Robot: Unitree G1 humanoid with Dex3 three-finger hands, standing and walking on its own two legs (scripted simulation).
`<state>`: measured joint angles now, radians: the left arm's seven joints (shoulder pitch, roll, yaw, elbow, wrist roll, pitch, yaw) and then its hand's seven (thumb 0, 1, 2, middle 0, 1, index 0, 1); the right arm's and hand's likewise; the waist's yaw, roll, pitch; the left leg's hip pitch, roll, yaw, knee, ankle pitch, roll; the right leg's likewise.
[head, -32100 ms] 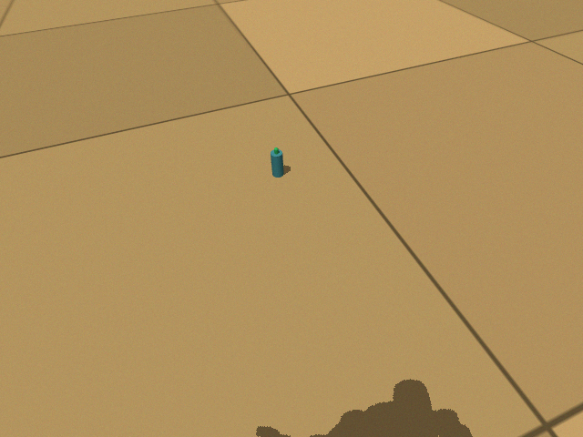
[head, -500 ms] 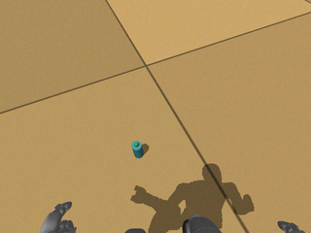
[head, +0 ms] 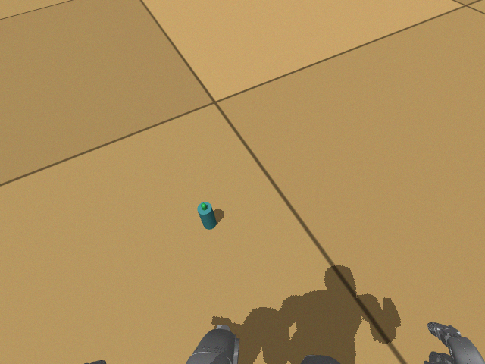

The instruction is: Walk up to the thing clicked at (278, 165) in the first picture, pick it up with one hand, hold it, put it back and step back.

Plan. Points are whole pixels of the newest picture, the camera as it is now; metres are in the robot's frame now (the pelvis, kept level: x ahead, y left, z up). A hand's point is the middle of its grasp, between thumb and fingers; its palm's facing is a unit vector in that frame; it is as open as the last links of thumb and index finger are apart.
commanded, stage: step back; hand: left
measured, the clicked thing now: (206, 214) +0.74 +0.25 -0.66
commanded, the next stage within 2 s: stand in 1.88 s
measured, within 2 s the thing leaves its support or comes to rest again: neither
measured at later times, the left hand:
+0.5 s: hand out of the picture -0.07 +0.25 -0.14, palm faces +0.08 -0.94 -0.34, open 7.4 cm
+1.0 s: hand out of the picture -0.26 +0.23 -0.12, palm faces +0.12 -0.89 -0.45, open 7.4 cm
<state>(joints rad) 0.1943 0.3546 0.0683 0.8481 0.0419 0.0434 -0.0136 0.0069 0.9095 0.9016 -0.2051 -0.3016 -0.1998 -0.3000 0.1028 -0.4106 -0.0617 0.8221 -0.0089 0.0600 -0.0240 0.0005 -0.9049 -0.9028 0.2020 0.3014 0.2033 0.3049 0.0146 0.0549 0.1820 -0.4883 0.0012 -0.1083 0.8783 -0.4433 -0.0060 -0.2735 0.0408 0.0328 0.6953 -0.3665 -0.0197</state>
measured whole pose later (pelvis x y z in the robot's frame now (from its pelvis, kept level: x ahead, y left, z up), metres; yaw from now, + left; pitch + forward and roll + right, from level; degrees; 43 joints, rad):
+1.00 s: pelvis -0.31 -0.06 +0.00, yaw +7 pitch -3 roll +1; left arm 0.20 0.39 0.07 0.88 0.05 0.00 0.00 0.01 0.90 0.90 -0.21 -0.30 -0.20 -0.30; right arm 0.24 -0.39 -0.05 0.96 -0.03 0.04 0.01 0.00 -0.91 -0.90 0.20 0.30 0.20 0.30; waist 0.03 0.03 0.09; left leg -0.26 -0.03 -0.05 0.65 -0.41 -0.01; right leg -0.32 -0.06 -0.04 0.69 -0.33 -0.01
